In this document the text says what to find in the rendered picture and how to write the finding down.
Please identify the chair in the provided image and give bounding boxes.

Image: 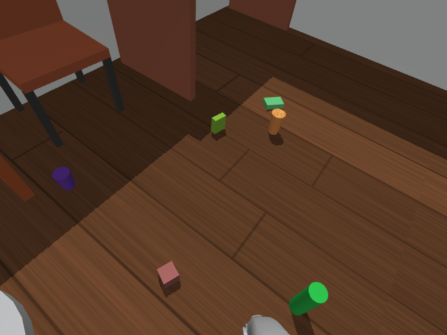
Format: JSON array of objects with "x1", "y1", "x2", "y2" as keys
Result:
[{"x1": 0, "y1": 0, "x2": 124, "y2": 147}]

